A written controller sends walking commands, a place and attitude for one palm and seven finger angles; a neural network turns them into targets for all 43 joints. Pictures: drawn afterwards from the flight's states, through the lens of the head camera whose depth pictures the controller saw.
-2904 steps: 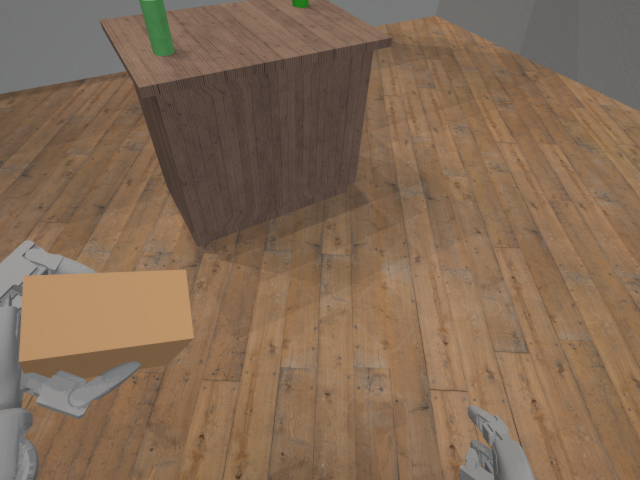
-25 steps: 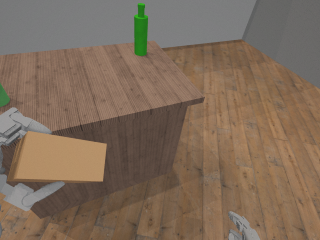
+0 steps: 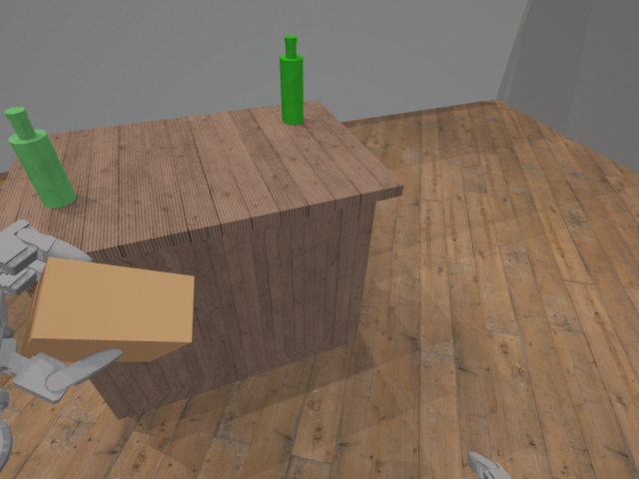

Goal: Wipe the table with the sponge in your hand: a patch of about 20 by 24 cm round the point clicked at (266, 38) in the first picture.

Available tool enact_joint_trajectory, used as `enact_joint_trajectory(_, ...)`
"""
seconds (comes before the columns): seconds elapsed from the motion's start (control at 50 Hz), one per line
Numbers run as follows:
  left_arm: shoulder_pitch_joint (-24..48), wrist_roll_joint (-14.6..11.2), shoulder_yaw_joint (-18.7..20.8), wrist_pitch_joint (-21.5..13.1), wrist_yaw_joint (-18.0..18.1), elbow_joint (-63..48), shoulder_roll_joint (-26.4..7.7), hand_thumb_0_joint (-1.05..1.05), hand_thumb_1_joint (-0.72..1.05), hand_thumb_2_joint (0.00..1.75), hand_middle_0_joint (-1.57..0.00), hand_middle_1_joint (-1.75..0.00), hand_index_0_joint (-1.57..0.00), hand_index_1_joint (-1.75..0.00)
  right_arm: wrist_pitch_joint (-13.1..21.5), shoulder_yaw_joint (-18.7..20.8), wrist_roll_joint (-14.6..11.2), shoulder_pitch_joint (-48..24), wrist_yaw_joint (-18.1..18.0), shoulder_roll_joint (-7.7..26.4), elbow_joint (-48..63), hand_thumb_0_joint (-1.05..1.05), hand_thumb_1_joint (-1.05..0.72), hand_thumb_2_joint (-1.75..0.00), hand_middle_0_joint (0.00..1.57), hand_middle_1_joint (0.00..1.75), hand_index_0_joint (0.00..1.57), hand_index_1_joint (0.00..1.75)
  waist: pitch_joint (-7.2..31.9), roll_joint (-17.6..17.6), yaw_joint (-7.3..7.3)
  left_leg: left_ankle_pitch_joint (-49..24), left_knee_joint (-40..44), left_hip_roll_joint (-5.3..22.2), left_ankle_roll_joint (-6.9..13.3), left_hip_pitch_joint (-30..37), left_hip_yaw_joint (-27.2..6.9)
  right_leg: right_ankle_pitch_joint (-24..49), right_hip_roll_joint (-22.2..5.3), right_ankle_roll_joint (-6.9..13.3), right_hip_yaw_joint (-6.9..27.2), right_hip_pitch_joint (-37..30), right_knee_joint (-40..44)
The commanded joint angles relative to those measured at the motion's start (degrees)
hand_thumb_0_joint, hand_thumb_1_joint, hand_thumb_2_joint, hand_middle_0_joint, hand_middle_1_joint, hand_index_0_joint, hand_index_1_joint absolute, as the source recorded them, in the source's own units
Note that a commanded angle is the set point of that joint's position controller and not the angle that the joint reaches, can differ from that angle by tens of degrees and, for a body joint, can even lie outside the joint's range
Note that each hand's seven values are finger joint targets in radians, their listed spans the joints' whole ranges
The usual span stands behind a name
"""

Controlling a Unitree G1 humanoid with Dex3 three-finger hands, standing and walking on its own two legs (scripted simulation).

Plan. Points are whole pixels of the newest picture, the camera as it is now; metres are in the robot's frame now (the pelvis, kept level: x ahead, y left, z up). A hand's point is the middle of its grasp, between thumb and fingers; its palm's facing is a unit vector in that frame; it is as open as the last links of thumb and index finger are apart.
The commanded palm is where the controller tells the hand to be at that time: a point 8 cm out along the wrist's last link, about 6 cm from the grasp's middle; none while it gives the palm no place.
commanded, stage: stop stepping back and stand still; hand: left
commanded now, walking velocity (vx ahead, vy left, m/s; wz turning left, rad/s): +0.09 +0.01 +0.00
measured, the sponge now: (130, 319) +0.23 +0.20 +0.16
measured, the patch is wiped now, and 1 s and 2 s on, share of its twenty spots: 0.95 0.95 0.95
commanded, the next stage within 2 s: stand and wait in 0.32 s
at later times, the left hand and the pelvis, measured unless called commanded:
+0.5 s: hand (63, 342) +0.18 +0.23 +0.19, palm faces +0.45 -0.81 -0.37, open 10.7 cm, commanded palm +0.12 +0.27 +0.22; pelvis -0.03 -0.02 +0.00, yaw +2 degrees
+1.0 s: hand (63, 323) +0.21 +0.25 +0.18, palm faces +0.41 -0.85 -0.34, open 10.7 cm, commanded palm +0.15 +0.29 +0.22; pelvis +0.00 +0.01 +0.02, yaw +2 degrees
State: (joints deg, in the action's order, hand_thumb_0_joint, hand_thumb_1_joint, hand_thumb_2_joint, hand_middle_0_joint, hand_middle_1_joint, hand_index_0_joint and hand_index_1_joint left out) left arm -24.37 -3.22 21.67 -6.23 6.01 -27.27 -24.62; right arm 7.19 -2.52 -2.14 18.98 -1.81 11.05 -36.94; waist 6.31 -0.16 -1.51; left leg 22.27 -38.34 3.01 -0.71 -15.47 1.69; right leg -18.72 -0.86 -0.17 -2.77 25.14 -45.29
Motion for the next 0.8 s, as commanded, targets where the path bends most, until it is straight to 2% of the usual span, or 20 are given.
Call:
enact_joint_trajectory(0.0, 7.58, 0.47, 3.22, -2.46, 0.57, -7.02, -6.78, 0.0, 0.1, 1.3, -1.2, -1.6, -1.2, -1.6, 1.76, 4.69, -0.44, -10.06, -0.95, 8.71, 9.88, 0.0, -0.9, -0.9, 0.2, 0.3, 0.2, 0.3, -0.61, -13.35, 1.13, 10.66, -22.13, -2.8, 4.46, -18.92, 2.54, 3.87, -8.25, 5.0, 11.0, -19.62, 23.28)
enact_joint_trajectory(0.02, 9.51, -0.51, 3.91, -2.87, 0.4, -10.48, -8.31, 0.0, 0.1, 1.3, -1.2, -1.6, -1.2, -1.6, 1.58, 5.21, -0.92, -12.57, -1.17, 8.37, 11.33, 0.0, -0.9, -0.9, 0.2, 0.3, 0.2, 0.3, 0.34, -19.96, 1.14, 10.05, -33.78, -3.88, 3.44, -20.51, -1.14, -2.9, -17.92, 9.43, 29.9, -13.64, 31.26)
enact_joint_trajectory(0.04, 11.7, -1.24, 5.0, -3.77, 0.1, -11.96, -8.92, 0.0, 0.1, 1.3, -1.2, -1.6, -1.2, -1.6, 1.86, 4.76, -0.28, -13.01, -1.24, 7.72, 10.45, 0.0, -0.9, -0.9, 0.2, 0.3, 0.2, 0.3, -1.99, -13.52, 0.41, 4.03, -36.1, -1.29, 2.71, -20.48, -4.12, -8.92, -19.51, 11.06, 30.5, -8.55, 33.59)
enact_joint_trajectory(0.06, 11.27, -0.69, 4.51, -4.48, -0.13, -13.57, -8.96, 0.0, 0.1, 1.3, -1.2, -1.6, -1.2, -1.6, 1.75, 5.58, -0.59, -10.95, -0.51, 9.1, 8.57, 0.0, -0.9, -0.9, 0.2, 0.3, 0.2, 0.3, -1.28, -13.36, 0.43, 2.55, -35.87, -0.14, 2.71, -19.15, -6.32, -14.88, -18.57, 11.27, 31.92, -6.07, 34.07)
enact_joint_trajectory(0.1, 10.55, -0.77, 6.66, -5.14, 0.1, -19.22, -10.88, 0.0, 0.1, 1.3, -1.2, -1.6, -1.2, -1.6, 0.59, 5.31, -0.43, -11.14, -0.03, 8.31, 8.86, 0.0, -0.9, -0.9, 0.2, 0.3, 0.2, 0.3, -2.32, -5.51, -0.18, 0.39, -26.49, 2.86, 3.5, -10.66, -5.97, -15.02, -18.28, 10.7, 23.88, 3.71, 31.23)
enact_joint_trajectory(0.16, 4.99, -0.38, 6.39, -4.84, 2.04, -22.55, -10.15, 0.0, 0.1, 1.3, -1.2, -1.6, -1.2, -1.6, 0.68, 3.77, 0.27, -12.43, -1.03, 6.24, 9.0, 0.0, -0.9, -0.9, 0.2, 0.3, 0.2, 0.3, 0.33, -3.43, -0.13, 0.93, -3.9, 1.16, 4.73, 4.06, -0.19, -18.75, -13.92, 7.94, 12.74, 8.83, 26.29)
enact_joint_trajectory(0.2, 2.33, -0.51, 6.56, -5.1, 3.17, -22.29, -9.82, 0.0, 0.1, 1.3, -1.2, -1.6, -1.2, -1.6, 1.69, 3.97, 0.94, -11.72, -2.5, 7.67, 9.7, 0.0, -0.9, -0.9, 0.2, 0.3, 0.2, 0.3, 0.64, 6.89, -0.4, 3.72, 11.56, -0.6, 5.31, 7.07, 0.06, -18.47, -8.09, 5.59, 7.35, 5.9, 15.75)
enact_joint_trajectory(0.24, 4.29, -0.17, 7.14, -5.45, 4.16, -23.03, -9.39, 0.0, 0.1, 1.3, -1.2, -1.6, -1.2, -1.6, 2.7, 4.13, 1.14, -12.05, -2.73, 9.22, 10.3, 0.0, -0.9, -0.9, 0.2, 0.3, 0.2, 0.3, -0.93, 25.25, 0.27, 18.64, 27.15, 13.48, 12.59, 2.07, -23.14, -14.3, 3.68, 0.15, -2.08, 8.53, -11.07)
enact_joint_trajectory(0.28, 6.72, 0.95, 7.99, -4.79, 4.24, -17.99, -10.19, 0.0, 0.1, 1.3, -1.2, -1.6, -1.2, -1.6, 3.79, 4.69, 0.45, -9.79, -2.09, 7.88, 8.18, 0.0, -0.9, -0.9, 0.2, 0.3, 0.2, 0.3, -3.23, 15.86, -0.03, 7.79, 24.76, 13.11, 13.31, -0.94, -19.88, -9.22, 0.18, -0.19, 2.82, 9.85, -18.07)
enact_joint_trajectory(0.32, 3.8, 0.44, 7.45, -3.97, 3.98, -12.02, -8.84, 0.0, 0.1, 1.3, -1.2, -1.6, -1.2, -1.6, 3.97, 4.64, 0.17, -9.02, -1.64, 8.21, 7.62, 0.0, -0.9, -0.9, 0.2, 0.3, 0.2, 0.3, -3.62, 9.05, 1.02, -3.51, 19.69, 11.62, 10.71, -0.87, -13.81, -8.01, -1.59, -0.24, 2.59, 4.15, -3.54)
enact_joint_trajectory(0.38, 3.48, -0.05, 4.62, -2.71, 2.85, -7.33, -5.59, 0.0, 0.1, 1.3, -1.2, -1.6, -1.2, -1.6, 2.37, 4.19, 0.41, -11.23, -1.99, 9.06, 9.15, 0.0, -0.9, -0.9, 0.2, 0.3, 0.2, 0.3, -4.58, 2.1, 2.54, 0.56, 7.09, 6.22, 6.18, -9.59, -6.73, 4.93, 0.51, -0.16, -0.18, -15.97, 22.09)
enact_joint_trajectory(0.4, 2.78, 0.37, 3.4, -2.59, 2.21, -6.04, -5.18, 0.0, 0.1, 1.3, -1.2, -1.6, -1.2, -1.6, 1.81, 4.4, 0.43, -11.06, -1.78, 8.5, 9.44, 0.0, -0.9, -0.9, 0.2, 0.3, 0.2, 0.3, -4.28, -6.17, 1.88, 2.58, -4.71, 0.99, 4.64, -13.38, -1.74, 9.25, -3.88, 2.02, 5.62, -19.6, 26.64)
enact_joint_trajectory(0.42, 3.84, 0.11, 2.46, -2.61, 1.61, -7.19, -5.89, 0.0, 0.1, 1.3, -1.2, -1.6, -1.2, -1.6, 1.03, 5.29, 0.02, -12.28, -1.4, 8.65, 10.44, 0.0, -0.9, -0.9, 0.2, 0.3, 0.2, 0.3, -3.45, -15.17, 0.98, 5.95, -18.01, -2.44, 2.64, -18.46, 0.12, 4.64, -15.11, 6.59, 24.34, -18.49, 32.69)
enact_joint_trajectory(0.44, 6.86, -0.49, 3.03, -3.62, 1.52, -10.09, -6.63, 0.0, 0.1, 1.3, -1.2, -1.6, -1.2, -1.6, 1.09, 5.16, -0.09, -13.55, -1.2, 8.05, 10.74, 0.0, -0.9, -0.9, 0.2, 0.3, 0.2, 0.3, -3.65, -11.97, 1.08, 3.94, -24.56, -1.86, 1.89, -19.51, -2.86, 5.2, -19.88, 9.49, 29.77, -16.19, 34.39)
enact_joint_trajectory(0.46, 8.41, -0.42, 2.59, -4.7, 1.36, -12.29, -6.17, 0.0, 0.1, 1.3, -1.2, -1.6, -1.2, -1.6, 1.46, 5.32, 0.0, -12.64, -0.86, 8.2, 9.69, 0.0, -0.9, -0.9, 0.2, 0.3, 0.2, 0.3, -2.14, -5.98, 0.8, 1.35, -24.36, -0.29, 1.93, -16.07, -5.2, -1.11, -18.58, 9.0, 26.09, -12.58, 34.96)
enact_joint_trajectory(0.56, 5.43, -0.26, 5.32, -5.55, 3.32, -22.64, -9.07, 0.0, 0.1, 1.3, -1.2, -1.6, -1.2, -1.6, 0.44, 4.1, 1.02, -12.99, -1.55, 6.82, 10.23, 0.0, -0.9, -0.9, 0.2, 0.3, 0.2, 0.3, 0.23, -1.6, -0.03, -5.36, 5.52, 0.53, 3.27, 4.52, -2.04, -4.85, -12.36, 6.66, 11.54, -3.94, 25.82)
enact_joint_trajectory(0.58, 4.49, -0.33, 5.28, -5.63, 3.91, -23.49, -8.76, 0.0, 0.1, 1.3, -1.2, -1.6, -1.2, -1.6, 0.73, 4.21, 1.39, -13.52, -2.05, 7.63, 10.61, 0.0, -0.9, -0.9, 0.2, 0.3, 0.2, 0.3, -0.05, 4.04, 0.3, -4.13, 11.72, 0.6, 3.57, 5.88, -4.14, -6.16, -8.78, 4.92, 9.13, -3.77, 21.94)
enact_joint_trajectory(0.62, 3.65, -0.27, 5.25, -5.69, 4.79, -24.25, -7.83, 0.0, 0.1, 1.3, -1.2, -1.6, -1.2, -1.6, 1.14, 4.18, 1.37, -14.2, -2.53, 8.9, 11.39, 0.0, -0.9, -0.9, 0.2, 0.3, 0.2, 0.3, -0.64, 17.66, 1.95, 2.78, 23.51, 10.43, 7.52, 3.14, -19.43, -2.52, -0.12, 0.53, 2.25, -3.97, 9.89)
enact_joint_trajectory(0.68, 2.77, 0.03, 6.32, -4.38, 5.22, -18.39, -7.64, 0.0, 0.1, 1.3, -1.2, -1.6, -1.2, -1.6, 1.92, 3.98, 0.49, -14.02, -2.62, 7.57, 10.8, 0.0, -0.9, -0.9, 0.2, 0.3, 0.2, 0.3, -0.35, 11.0, 2.27, -2.43, 18.9, 6.52, 5.41, -2.35, -11.64, 3.2, 0.22, -0.51, 1.99, -12.44, 16.09)
enact_joint_trajectory(0.78, 3.63, -0.49, 3.9, -3.86, 4.02, -11.95, -5.75, 0.0, 0.1, 1.3, -1.2, -1.6, -1.2, -1.6, 1.81, 4.64, 0.55, -13.33, -1.72, 7.84, 9.8, 0.0, -0.9, -0.9, 0.2, 0.3, 0.2, 0.3, -0.18, -4.52, 0.65, -11.81, 6.57, 0.77, 2.03, -0.01, -5.22, 11.99, -7.41, 2.76, 13.38, -13.52, 26.12)
